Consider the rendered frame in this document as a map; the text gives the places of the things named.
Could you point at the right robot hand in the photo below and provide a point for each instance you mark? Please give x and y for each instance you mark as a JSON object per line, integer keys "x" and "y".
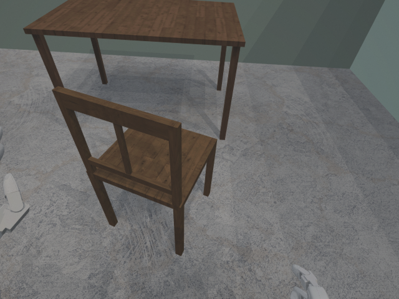
{"x": 309, "y": 282}

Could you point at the left robot hand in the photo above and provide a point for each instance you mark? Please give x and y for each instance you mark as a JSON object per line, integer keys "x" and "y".
{"x": 12, "y": 214}

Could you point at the chair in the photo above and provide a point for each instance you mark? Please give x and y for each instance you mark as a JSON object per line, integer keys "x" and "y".
{"x": 155, "y": 158}

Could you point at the table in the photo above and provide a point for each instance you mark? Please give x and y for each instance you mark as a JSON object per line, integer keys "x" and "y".
{"x": 175, "y": 21}

